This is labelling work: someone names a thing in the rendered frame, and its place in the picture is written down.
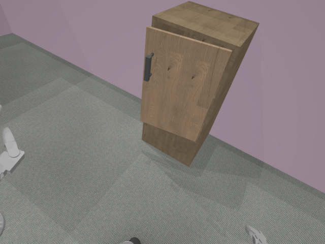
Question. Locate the left robot hand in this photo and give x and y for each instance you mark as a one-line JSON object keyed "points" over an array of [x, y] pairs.
{"points": [[11, 158]]}

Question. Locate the handle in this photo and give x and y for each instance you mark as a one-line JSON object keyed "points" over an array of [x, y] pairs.
{"points": [[147, 73]]}

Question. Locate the right robot hand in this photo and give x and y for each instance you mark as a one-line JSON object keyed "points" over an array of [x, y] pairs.
{"points": [[257, 237]]}

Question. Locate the cupboard door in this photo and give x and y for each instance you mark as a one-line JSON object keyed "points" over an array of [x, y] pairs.
{"points": [[185, 76]]}

